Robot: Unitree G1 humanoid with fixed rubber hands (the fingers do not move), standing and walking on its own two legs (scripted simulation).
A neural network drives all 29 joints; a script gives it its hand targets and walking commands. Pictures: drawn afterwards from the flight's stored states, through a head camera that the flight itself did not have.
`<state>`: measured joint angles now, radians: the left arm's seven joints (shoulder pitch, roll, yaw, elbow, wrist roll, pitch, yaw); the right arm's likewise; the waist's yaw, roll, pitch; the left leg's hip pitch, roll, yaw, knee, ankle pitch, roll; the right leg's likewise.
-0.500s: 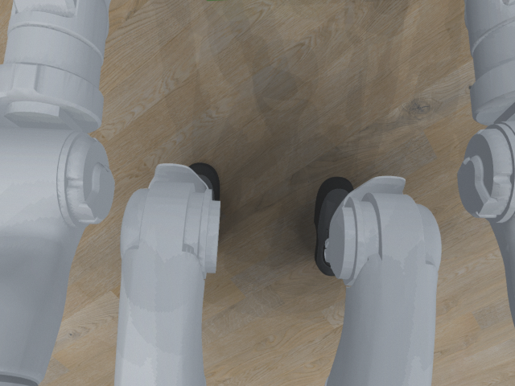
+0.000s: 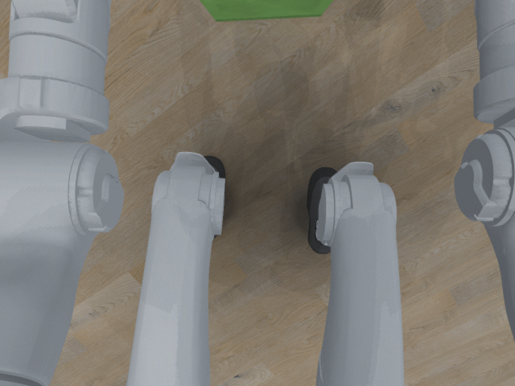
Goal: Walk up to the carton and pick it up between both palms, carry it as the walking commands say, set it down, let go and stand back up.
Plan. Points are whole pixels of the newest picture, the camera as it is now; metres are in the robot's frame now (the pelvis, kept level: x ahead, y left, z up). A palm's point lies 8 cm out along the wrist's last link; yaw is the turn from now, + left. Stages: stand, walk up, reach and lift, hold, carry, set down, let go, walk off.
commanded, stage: set down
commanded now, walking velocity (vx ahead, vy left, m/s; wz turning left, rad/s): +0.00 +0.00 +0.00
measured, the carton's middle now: out of the picture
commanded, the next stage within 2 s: let go in 0.78 s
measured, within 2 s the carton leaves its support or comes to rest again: neither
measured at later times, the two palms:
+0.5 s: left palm out of the picture +0.57 +0.19 +0.02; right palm out of the picture +0.60 -0.18 +0.01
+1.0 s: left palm out of the picture +0.56 +0.20 +0.10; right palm out of the picture +0.58 -0.18 +0.10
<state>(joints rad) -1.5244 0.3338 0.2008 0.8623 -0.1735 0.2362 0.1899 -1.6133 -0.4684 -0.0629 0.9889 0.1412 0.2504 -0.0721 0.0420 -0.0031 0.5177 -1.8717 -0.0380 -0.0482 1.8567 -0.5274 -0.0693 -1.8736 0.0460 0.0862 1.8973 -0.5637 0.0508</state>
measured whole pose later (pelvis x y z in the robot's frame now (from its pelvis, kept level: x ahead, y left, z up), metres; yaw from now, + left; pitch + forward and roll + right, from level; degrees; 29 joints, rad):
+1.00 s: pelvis +0.06 +0.00 +0.21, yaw -2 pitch +43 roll +1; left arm -1.10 0.17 0.43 0.78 0.20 0.20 0.01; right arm -1.18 -0.21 -0.39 0.87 -0.23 0.21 -0.03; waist 0.04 -0.02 0.03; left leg -1.40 0.00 -0.03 0.88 -0.23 -0.04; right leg -1.40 0.02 0.09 0.90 -0.25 0.04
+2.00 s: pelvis +0.12 +0.00 +0.30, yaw -2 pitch -6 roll +0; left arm 0.20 0.23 0.02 0.40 0.03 0.13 -0.07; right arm 0.22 -0.19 -0.05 0.42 -0.05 0.13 0.07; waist 0.00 0.00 0.15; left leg -0.08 0.01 -0.04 0.43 -0.25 -0.03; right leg -0.09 -0.01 0.07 0.45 -0.27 0.02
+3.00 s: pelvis +0.15 +0.01 +0.30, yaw -3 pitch +0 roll +0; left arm 0.25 0.36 0.03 0.83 0.03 0.00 0.02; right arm 0.20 -0.33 -0.03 0.87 -0.03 0.00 -0.01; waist -0.01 -0.02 -0.01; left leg -0.16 0.02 -0.01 0.46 -0.29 -0.02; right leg -0.16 0.00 0.09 0.46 -0.29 0.03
